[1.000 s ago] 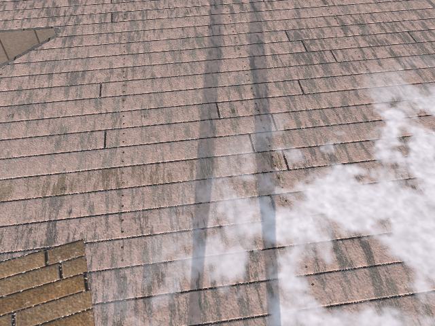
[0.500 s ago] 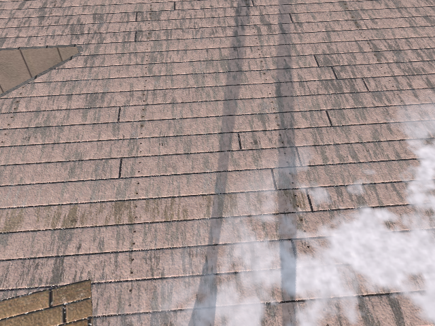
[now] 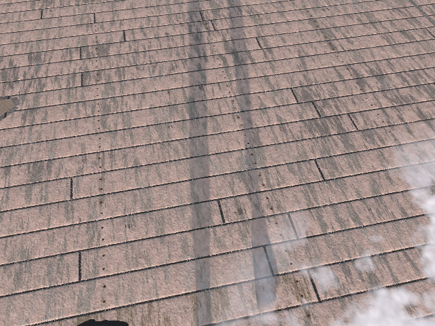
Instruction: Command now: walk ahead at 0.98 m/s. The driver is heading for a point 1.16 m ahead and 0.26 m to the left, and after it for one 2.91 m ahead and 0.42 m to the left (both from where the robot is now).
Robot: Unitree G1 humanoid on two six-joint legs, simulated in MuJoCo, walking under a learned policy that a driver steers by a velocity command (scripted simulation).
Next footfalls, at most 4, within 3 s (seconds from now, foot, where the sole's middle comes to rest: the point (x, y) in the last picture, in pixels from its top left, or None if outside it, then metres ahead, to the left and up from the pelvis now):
0.14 right None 0.36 -0.08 -0.77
0.60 left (189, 232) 0.82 0.08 -0.77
1.04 right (212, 137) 1.27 -0.03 -0.77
1.42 left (133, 128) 1.35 0.31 -0.77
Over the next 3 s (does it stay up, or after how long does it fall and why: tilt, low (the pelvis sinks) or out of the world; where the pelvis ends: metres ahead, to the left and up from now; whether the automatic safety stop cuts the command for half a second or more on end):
stays up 1.55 0.12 0.00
